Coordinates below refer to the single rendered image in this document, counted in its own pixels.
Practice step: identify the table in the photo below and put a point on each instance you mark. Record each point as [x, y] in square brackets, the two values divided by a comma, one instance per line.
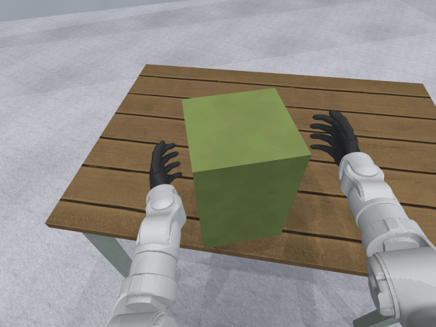
[394, 122]

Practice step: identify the carton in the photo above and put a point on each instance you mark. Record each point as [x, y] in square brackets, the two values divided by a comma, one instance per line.
[248, 160]

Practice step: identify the robot left upper arm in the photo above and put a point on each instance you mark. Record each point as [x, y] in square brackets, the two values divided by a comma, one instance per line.
[145, 319]

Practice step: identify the robot right upper arm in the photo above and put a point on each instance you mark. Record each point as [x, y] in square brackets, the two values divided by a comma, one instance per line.
[402, 284]

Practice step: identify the robot right hand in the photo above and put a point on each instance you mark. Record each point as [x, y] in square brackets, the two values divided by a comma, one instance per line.
[342, 139]

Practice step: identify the robot left forearm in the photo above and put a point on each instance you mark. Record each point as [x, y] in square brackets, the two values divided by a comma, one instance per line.
[151, 284]

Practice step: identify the robot left hand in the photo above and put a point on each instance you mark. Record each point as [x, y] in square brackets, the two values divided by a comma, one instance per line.
[158, 173]

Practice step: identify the robot right forearm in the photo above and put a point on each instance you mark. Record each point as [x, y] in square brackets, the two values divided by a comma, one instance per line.
[379, 215]

